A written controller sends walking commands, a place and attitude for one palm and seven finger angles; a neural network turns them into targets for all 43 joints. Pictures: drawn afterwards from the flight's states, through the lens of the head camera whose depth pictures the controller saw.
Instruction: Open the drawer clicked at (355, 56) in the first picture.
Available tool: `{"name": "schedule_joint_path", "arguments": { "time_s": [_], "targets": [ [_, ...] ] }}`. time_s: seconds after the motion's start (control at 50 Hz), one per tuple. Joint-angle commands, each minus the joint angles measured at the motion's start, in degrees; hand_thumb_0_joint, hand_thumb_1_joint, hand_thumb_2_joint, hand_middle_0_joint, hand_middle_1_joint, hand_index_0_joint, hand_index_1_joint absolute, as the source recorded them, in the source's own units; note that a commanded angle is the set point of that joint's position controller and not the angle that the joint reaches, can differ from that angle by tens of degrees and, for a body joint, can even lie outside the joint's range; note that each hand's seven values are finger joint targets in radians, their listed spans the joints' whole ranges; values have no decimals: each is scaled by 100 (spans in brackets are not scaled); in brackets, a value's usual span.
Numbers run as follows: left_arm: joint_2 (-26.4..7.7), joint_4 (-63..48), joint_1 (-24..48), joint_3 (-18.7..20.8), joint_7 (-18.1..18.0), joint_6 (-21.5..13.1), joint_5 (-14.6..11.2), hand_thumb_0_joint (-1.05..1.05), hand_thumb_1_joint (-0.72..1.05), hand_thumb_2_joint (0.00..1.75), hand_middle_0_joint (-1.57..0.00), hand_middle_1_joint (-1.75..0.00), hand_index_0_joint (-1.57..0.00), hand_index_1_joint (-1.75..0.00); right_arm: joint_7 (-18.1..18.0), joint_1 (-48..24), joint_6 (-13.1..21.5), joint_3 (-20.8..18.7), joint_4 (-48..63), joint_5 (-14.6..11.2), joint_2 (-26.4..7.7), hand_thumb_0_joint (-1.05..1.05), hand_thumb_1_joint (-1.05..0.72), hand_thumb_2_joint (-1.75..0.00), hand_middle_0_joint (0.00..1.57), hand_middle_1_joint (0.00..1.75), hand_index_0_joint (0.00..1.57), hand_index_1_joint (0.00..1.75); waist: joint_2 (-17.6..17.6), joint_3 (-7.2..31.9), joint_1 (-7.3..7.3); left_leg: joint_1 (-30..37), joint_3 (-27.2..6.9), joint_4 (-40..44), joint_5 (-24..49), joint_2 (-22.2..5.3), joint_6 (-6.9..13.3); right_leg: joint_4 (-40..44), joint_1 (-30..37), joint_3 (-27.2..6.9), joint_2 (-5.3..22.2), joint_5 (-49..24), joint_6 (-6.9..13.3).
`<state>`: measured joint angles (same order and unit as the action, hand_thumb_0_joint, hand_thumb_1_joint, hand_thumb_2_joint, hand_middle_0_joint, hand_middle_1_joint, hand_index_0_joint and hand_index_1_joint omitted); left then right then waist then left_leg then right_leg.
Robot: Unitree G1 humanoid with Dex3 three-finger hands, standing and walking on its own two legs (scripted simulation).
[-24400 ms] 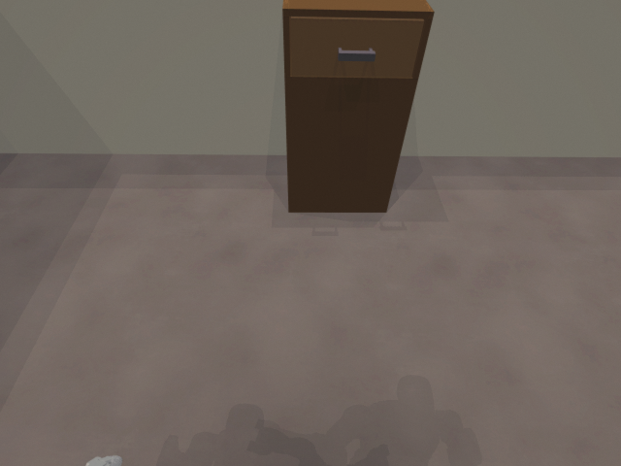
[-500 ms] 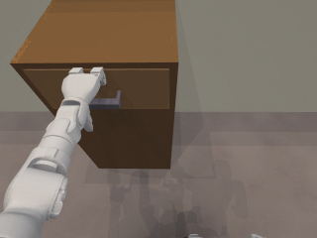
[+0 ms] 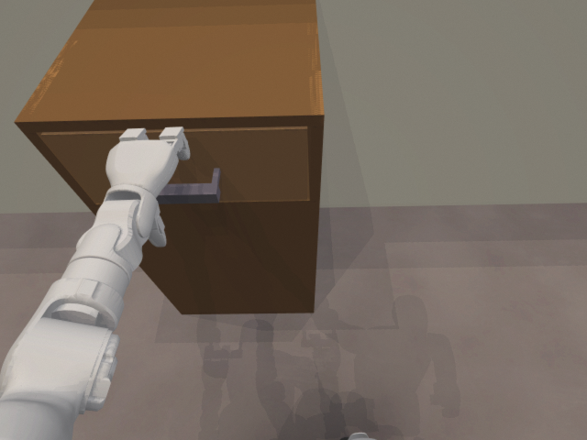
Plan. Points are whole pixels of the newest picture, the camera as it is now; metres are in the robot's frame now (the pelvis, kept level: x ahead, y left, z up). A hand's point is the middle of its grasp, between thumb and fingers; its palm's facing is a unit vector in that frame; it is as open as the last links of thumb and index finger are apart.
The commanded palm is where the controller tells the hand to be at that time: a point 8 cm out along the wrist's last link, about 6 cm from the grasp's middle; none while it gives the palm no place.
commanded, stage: re-aim the fingers above the handle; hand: left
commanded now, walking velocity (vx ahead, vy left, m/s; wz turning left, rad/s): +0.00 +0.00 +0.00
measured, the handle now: (186, 183) +0.52 +0.19 +0.00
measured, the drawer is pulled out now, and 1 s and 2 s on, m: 0.00 0.00 0.00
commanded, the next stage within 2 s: lower the fingers behind the handle in 1.46 s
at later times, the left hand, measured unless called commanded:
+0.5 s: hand (159, 183) +0.47 +0.20 +0.06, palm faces -0.02 +0.00 -1.00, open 13.8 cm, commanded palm +0.45 +0.21 +0.11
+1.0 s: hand (158, 183) +0.47 +0.20 +0.06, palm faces -0.02 +0.01 -1.00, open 13.8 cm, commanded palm +0.45 +0.20 +0.12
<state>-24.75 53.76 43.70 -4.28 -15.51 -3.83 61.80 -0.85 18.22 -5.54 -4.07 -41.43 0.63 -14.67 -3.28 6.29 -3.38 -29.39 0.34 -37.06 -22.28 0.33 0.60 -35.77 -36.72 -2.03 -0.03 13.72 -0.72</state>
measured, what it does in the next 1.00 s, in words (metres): stands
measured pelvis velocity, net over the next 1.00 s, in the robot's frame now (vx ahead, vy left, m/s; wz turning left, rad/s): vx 0.00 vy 0.00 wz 0.00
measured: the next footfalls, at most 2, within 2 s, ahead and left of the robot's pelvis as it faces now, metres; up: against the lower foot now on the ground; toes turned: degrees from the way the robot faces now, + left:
none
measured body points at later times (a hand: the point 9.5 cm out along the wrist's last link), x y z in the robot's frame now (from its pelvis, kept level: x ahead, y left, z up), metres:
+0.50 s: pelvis -0.01 +0.00 +0.00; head +0.08 -0.02 +0.44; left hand +0.47 +0.20 +0.11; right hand +0.04 -0.28 -0.14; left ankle -0.05 +0.11 -0.72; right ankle +0.03 -0.13 -0.72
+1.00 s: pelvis +0.00 +0.00 +0.00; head +0.08 -0.02 +0.44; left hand +0.47 +0.20 +0.11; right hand +0.06 -0.27 -0.14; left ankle -0.05 +0.11 -0.72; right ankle +0.03 -0.13 -0.72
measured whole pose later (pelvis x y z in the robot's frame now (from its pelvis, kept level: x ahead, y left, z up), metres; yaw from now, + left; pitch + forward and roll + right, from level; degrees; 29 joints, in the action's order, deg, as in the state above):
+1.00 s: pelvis +0.00 +0.00 +0.00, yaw +0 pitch +15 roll +0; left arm -25.2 56.3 46.5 -4.1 -15.6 -3.3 62.6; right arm -1.1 16.8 -4.5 -3.5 -40.5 0.5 -14.6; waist -3.0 6.2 -3.7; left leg -30.7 0.3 -37.8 -22.5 0.3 0.5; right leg -36.6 -38.1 -1.9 0.0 14.0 -0.6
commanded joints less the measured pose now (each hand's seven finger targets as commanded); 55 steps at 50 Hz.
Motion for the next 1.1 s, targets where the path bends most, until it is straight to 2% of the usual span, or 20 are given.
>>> {"name": "schedule_joint_path", "arguments": {
  "time_s": [0.0, 0.04, 0.08, 0.12, 0.2, 0.3, 0.36, 0.4, 0.44, 0.54, 0.58, 0.64, 0.68, 0.74, 0.78, 0.82, 0.84, 0.88, 1.02, 1.08],
  "targets": [
    [-1302, -1061, 2552, 400, -272, -37, 10, 0, -50, 30, -30, -120, -30, -120, -43, 283, 155, -253, 475, -16, -818, 0, -90, -90, 20, 30, 20, 30, 269, 2110, -58, 539, 109, 335, 2437, 141, 54, 109, 1800, 327, -211, -1686, 278],
    [-1138, -1023, 2797, 238, -334, 4, 31, 0, -50, 30, -30, -120, -30, -120, -45, 262, 185, -242, 459, -25, -802, 0, -90, -90, 20, 30, 20, 30, 247, 2018, -127, 524, 115, 370, 2154, 150, 57, 166, 1666, 319, -206, -1453, 274],
    [-1397, -1088, 3079, 404, -384, 1, 54, 0, -50, 30, -30, -120, -30, -120, -64, 255, 207, -233, 448, -23, -838, 0, -90, -90, 20, 30, 20, 30, 181, 2126, -117, 536, 94, 391, 2104, 163, 51, 157, 1704, 296, -207, -1380, 292],
    [-1373, -1034, 3061, 400, -419, 37, 50, 0, -50, 30, -30, -120, -30, -120, -59, 272, 229, -218, 452, -9, -813, 0, -90, -90, 20, 30, 20, 30, 135, 2277, -106, 563, 115, 360, 2178, 172, 56, 123, 1774, 282, -196, -1502, 279],
    [-1505, -543, 2939, 438, -352, 165, 65, 0, -50, 30, -30, -120, -30, -120, -85, 236, 223, -171, 426, -18, -844, 0, -90, -90, 20, 30, 20, 30, 319, 2051, -132, 293, 150, 405, 1901, 179, 67, 150, 1770, 264, -173, -1390, 257],
    [-1224, -513, 3182, 153, -192, 128, 38, 0, -50, 30, -30, -120, -30, -120, -114, 324, 275, -181, 495, -36, -839, 0, -90, -90, 20, 30, 20, 30, 319, 2123, -245, 355, 156, 366, 1781, 177, 91, 184, 1640, 245, -175, -1294, 239],
    [-1447, -627, 3230, 342, -173, 1, 48, 0, -50, 30, -30, -120, -30, -120, -135, 387, 302, -186, 489, 2, -841, 0, -90, -90, 20, 30, 20, 30, 258, 2325, -196, 354, 161, 299, 1914, 187, 94, 121, 1737, 214, -165, -1463, 238],
    [-1978, -640, 3090, 756, -177, -88, 81, 0, -50, 30, -30, -120, -30, -120, -147, 407, 277, -176, 492, 24, -880, 0, -90, -90, 20, 30, 20, 30, 294, 2461, -78, 231, 159, 236, 2068, 196, 102, 7, 1906, 191, -156, -1649, 232],
    [-1729, -806, 3024, 590, -217, -135, 116, 0, -50, 30, -30, -120, -30, -120, -125, 402, 278, -195, 534, 25, -821, 0, -90, -90, 20, 30, 20, 30, 102, 2584, -67, 294, 186, 187, 2239, 199, 89, -33, 1880, 202, -168, -1783, 245],
    [-1435, -724, 2918, 404, -249, -35, 67, 0, -50, 30, -30, -120, -30, -120, -74, 480, 259, -239, 485, -15, -853, 0, -90, -90, 20, 30, 20, 30, 229, 2385, -155, 335, 156, 171, 2305, 160, 83, 3, 1675, 261, -208, -1737, 244],
    [-1710, -833, 3023, 615, -250, -39, 33, 0, -50, 30, -30, -120, -30, -120, -83, 467, 244, -242, 464, -4, -885, 0, -90, -90, 20, 30, 20, 30, 255, 2504, -130, 343, 161, 170, 2310, 173, 100, 12, 1831, 227, -200, -1790, 244],
    [-1449, -1059, 2983, 418, -233, -86, 48, 0, -50, 30, -30, -120, -30, -120, -77, 475, 248, -271, 470, -3, -836, 0, -90, -90, 20, 30, 20, 30, 35, 2579, -132, 558, 140, 153, 2528, 155, 84, 4, 1761, 255, -210, -1867, 255],
    [-1559, -1129, 2921, 537, -220, -115, 13, 0, -50, 30, -30, -120, -30, -120, -81, 454, 232, -270, 472, 6, -855, 0, -90, -90, 20, 30, 20, 30, 103, 2653, -110, 609, 123, 145, 2713, 153, 83, 2, 1858, 254, -216, -1982, 259],
    [-1568, -912, 2855, 519, -252, -38, 47, 0, -50, 30, -30, -120, -30, -120, -69, 417, 216, -233, 430, -10, -858, 0, -90, -90, 20, 30, 20, 30, 141, 2271, -104, 410, 127, 228, 2407, 153, 77, 30, 1724, 284, -209, -1769, 258],
    [-1535, -1025, 2835, 534, -263, -33, 39, 0, -50, 30, -30, -120, -30, -120, -55, 384, 214, -244, 493, -15, -851, 0, -90, -90, 20, 30, 20, 30, 141, 2443, -60, 496, 134, 214, 2508, 162, 78, 27, 1814, 274, -219, -1805, 267],
    [-1502, -859, 2879, 482, -273, 36, 61, 0, -50, 30, -30, -120, -30, -120, -56, 410, 210, -237, 436, -23, -853, 0, -90, -90, 20, 30, 20, 30, 173, 2218, -131, 434, 119, 227, 2384, 152, 71, 31, 1666, 296, -217, -1731, 261],
    [-1394, -848, 2895, 379, -273, 57, 63, 0, -50, 30, -30, -120, -30, -120, -60, 379, 216, -231, 458, -10, -842, 0, -90, -90, 20, 30, 20, 30, 185, 2249, -137, 428, 150, 236, 2290, 164, 86, 62, 1705, 278, -207, -1687, 251],
    [-1632, -865, 2847, 591, -242, 61, 31, 0, -50, 30, -30, -120, -30, -120, -60, 359, 200, -219, 502, -14, -868, 0, -90, -90, 20, 30, 20, 30, 235, 2398, -72, 443, 144, 243, 2368, 173, 91, 38, 1855, 263, -213, -1769, 264],
    [-1223, -952, 2846, 289, -184, 51, 43, 0, -50, 30, -30, -120, -30, -120, -46, 381, 203, -234, 547, -16, -814, 0, -90, -90, 20, 30, 20, 30, 163, 2364, -126, 572, 120, 180, 2618, 155, 68, 3, 1703, 301, -219, -1885, 255],
    [-1384, -1056, 2834, 447, -195, 29, 39, 0, -50, 30, -30, -120, -30, -120, -46, 341, 192, -240, 563, 4, -825, 0, -90, -90, 20, 30, 20, 30, 159, 2463, -82, 607, 129, 166, 2705, 162, 72, -2, 1799, 293, -211, -1946, 261]
  ]
}}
